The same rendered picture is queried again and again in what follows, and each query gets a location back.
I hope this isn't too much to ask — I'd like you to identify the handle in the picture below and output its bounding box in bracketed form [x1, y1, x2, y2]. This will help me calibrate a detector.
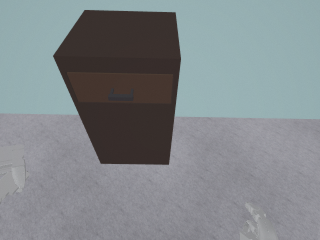
[108, 88, 134, 101]

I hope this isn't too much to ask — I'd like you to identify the left robot hand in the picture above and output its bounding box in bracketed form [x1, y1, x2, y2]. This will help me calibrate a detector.
[0, 144, 30, 204]

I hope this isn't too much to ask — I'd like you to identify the drawer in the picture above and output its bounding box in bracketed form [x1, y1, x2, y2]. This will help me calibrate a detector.
[67, 72, 173, 104]

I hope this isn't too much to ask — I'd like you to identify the right robot hand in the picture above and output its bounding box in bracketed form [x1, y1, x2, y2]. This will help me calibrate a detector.
[239, 201, 279, 240]

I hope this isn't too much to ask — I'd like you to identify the cabinet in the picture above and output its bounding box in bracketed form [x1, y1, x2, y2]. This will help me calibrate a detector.
[53, 10, 181, 165]

